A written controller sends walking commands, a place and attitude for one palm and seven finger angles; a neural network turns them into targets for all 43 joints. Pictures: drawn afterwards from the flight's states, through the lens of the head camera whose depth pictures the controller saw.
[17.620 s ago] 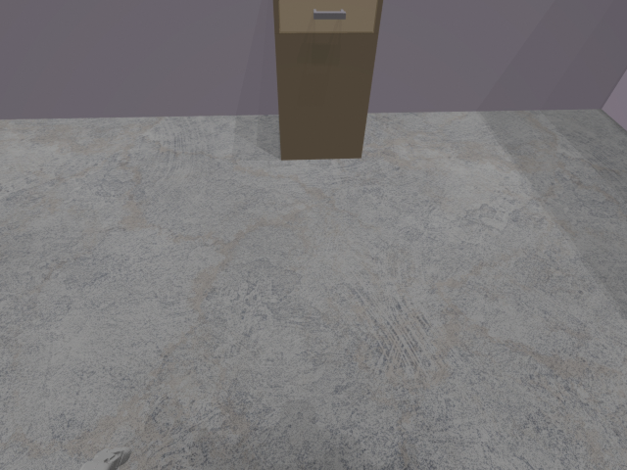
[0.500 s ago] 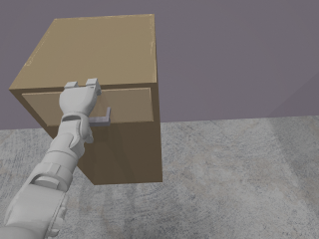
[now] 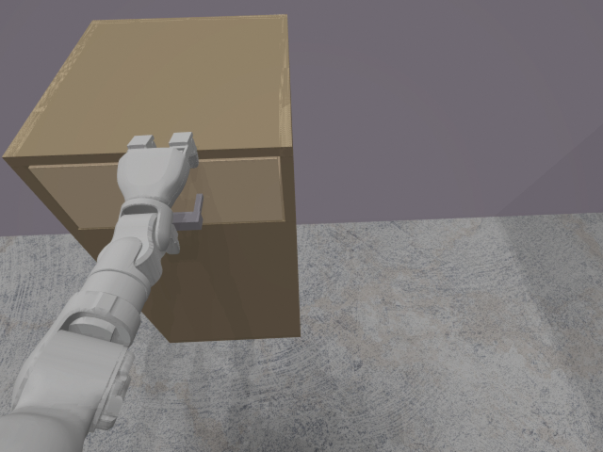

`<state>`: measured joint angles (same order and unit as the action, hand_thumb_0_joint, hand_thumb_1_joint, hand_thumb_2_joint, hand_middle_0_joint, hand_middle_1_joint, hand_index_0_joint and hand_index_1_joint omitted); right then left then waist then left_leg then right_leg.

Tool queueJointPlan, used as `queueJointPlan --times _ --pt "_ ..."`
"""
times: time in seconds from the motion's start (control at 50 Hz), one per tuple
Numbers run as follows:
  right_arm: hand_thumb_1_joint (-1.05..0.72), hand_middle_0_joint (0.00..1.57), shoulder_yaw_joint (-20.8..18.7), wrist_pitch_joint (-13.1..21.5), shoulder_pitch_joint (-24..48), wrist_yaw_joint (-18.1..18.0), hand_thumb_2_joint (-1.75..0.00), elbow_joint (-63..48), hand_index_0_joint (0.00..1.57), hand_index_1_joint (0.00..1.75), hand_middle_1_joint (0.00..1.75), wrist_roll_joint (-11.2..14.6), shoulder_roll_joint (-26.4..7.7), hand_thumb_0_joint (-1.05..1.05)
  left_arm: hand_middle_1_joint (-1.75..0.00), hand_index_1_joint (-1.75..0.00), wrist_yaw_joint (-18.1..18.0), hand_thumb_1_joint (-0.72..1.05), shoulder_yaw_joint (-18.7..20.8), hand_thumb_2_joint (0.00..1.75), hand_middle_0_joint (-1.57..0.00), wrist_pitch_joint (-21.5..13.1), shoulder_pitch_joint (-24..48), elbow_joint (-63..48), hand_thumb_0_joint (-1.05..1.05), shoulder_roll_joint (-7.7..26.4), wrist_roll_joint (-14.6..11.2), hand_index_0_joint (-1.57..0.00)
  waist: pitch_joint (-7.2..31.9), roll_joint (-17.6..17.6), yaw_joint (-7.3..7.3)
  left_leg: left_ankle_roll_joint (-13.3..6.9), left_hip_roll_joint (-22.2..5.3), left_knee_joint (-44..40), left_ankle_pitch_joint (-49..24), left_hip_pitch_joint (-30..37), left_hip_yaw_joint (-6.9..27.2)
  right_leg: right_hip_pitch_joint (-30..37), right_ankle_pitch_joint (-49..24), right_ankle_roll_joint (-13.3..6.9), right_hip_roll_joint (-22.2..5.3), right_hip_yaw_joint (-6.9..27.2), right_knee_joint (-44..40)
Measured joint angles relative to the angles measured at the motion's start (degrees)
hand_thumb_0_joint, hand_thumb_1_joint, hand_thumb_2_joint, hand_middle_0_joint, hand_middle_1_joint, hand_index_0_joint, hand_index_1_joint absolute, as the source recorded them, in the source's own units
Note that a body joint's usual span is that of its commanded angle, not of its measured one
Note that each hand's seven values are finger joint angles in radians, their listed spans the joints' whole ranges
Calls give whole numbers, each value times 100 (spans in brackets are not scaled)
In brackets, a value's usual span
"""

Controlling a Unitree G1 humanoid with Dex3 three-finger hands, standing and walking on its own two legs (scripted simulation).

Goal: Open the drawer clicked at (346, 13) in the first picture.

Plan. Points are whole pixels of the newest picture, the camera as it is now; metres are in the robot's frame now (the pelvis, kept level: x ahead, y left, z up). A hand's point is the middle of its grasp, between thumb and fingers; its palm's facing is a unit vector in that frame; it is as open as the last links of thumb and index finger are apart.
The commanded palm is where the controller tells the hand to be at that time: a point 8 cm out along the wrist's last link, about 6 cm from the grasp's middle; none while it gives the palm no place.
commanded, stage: move the hooked fingers above the handle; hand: left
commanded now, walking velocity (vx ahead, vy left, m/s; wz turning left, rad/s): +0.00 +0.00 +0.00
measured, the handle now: (165, 211) +0.49 +0.24 -0.01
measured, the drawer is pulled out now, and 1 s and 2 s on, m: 0.00 0.00 0.00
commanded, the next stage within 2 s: lower the fingers behind the handle in 0.54 s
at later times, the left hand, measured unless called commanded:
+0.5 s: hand (147, 212) +0.45 +0.24 +0.04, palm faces +0.09 -0.06 -0.99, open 13.8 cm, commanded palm +0.43 +0.23 +0.10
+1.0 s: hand (153, 233) +0.43 +0.24 +0.01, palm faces +0.00 -0.06 -1.00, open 13.8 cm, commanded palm +0.42 +0.23 +0.07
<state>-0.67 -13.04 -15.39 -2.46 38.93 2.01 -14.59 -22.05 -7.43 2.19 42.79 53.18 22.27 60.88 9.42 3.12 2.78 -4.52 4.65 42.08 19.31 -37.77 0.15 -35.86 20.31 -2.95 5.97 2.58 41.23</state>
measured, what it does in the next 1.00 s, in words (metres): stands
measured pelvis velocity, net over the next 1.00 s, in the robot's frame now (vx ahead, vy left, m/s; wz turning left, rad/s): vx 0.00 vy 0.01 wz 0.02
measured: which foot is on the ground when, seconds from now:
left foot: down 0.00-1.00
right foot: down 0.00-1.00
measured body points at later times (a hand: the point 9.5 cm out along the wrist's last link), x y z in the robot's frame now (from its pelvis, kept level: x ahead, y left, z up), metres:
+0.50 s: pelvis +0.00 +0.00 -0.01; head +0.08 +0.01 +0.43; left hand +0.44 +0.24 +0.10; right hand +0.06 -0.28 -0.14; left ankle +0.00 +0.07 -0.71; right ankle -0.01 -0.09 -0.71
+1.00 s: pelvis +0.00 +0.01 -0.01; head +0.08 +0.02 +0.43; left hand +0.43 +0.24 +0.07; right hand +0.08 -0.26 -0.13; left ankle +0.00 +0.07 -0.71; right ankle -0.01 -0.09 -0.71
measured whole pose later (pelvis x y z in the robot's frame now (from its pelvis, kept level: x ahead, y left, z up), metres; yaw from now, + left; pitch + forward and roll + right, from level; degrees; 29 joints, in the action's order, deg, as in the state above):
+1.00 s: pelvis +0.00 +0.01 -0.01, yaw +1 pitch +17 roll -2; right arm -2.8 -9.9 -17.1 -2.5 35.6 0.2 -14.5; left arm -18.8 -4.5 -9.4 35.6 47.5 26.0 62.2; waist 8.6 1.9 2.5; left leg -5.2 5.1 47.6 21.5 -43.1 1.2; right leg -40.1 22.3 -2.4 5.7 0.9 45.1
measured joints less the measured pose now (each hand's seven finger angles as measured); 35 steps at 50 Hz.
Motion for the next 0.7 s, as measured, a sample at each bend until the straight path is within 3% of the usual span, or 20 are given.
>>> queueJointPlan --times 0.06,0.14,0.2,0.26,0.36,0.42,0.46,0.52,0.56,0.62,0.7 --pt "-90 20 141 -89 38 -89 -90 -108 20 30 30 87 116 1 -126 -136 367 -49 -13 30 -38 236 138 284 0 14 -85 -36 16 -41 93 20 -29 -191 -84 226 -21 208 -96 -13 20 40 -176" --pt "-90 20 287 -66 13 -236 -90 -358 20 30 30 148 189 1 -123 -134 922 -49 110 30 -35 199 151 493 0 248 -125 -34 -9 -126 237 57 -79 -333 -156 415 -40 385 -195 -51 63 72 -323" --pt "-90 20 283 28 -50 -301 -90 -563 20 30 30 141 133 1 -122 -130 1236 -49 244 30 -33 18 -48 614 0 556 -64 -33 -78 -138 303 76 -118 -298 -156 381 -47 360 -224 -74 101 76 -321" --pt "-90 20 159 156 -177 -324 -90 -681 20 30 30 104 18 1 -121 -126 1408 -49 390 30 -32 -402 -438 404 0 800 -121 -32 -212 -129 258 76 -131 -171 -124 232 -22 238 -210 -77 117 38 -243" --pt "-90 20 -175 375 -436 -304 -90 -413 20 30 30 -19 -124 1 -121 -122 1110 -49 417 30 -30 -1340 -864 -650 0 904 -157 -31 -311 -138 7 60 -57 150 -27 -159 145 -71 -74 -65 60 -163 -1" --pt "-90 20 -289 439 -438 -216 -90 -80 20 30 30 -78 -179 1 -121 -121 631 -49 265 30 -30 -1530 -703 -828 0 811 -106 -31 -205 -107 -41 48 19 396 79 -406 255 -267 74 -52 1 -298 208" --pt "-90 20 -295 440 -350 -127 -90 72 20 30 30 -93 -184 1 -121 -121 309 -49 228 30 -31 -1350 -490 -666 0 703 -130 -32 -148 -95 -2 36 48 511 144 -511 277 -360 152 -41 -21 -332 315" --pt "-90 20 -272 407 -219 21 -90 127 20 30 30 -102 -141 1 -122 -121 25 -49 186 30 -32 -747 -147 -240 0 497 -160 -32 -78 -57 86 16 62 541 183 -573 258 -424 190 -15 -35 -314 348" --pt "-90 20 -260 342 -223 93 -90 101 20 30 30 -100 -100 1 -125 -126 -67 -49 148 30 -35 -446 -126 -179 0 313 -159 -35 -23 -8 31 -2 56 472 176 -507 223 -364 173 1 -33 -270 278" --pt "-90 20 -173 179 -204 147 -90 69 20 30 30 -74 -19 1 -125 -131 124 -49 62 30 -36 -26 -124 -52 0 104 -166 -37 75 44 -27 -30 42 305 153 -281 159 -159 130 23 -27 -184 121" --pt "-90 20 -13 23 -144 99 -90 -60 20 30 30 -1 131 1 -124 -129 520 -49 -40 30 -35 271 -124 157 0 37 -206 -33 101 22 8 -59 31 71 108 87 92 177 75 39 -25 -88 -75"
